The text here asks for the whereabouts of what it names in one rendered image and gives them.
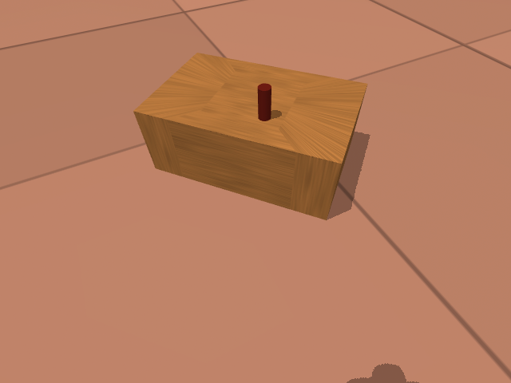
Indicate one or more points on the can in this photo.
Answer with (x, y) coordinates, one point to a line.
(264, 102)

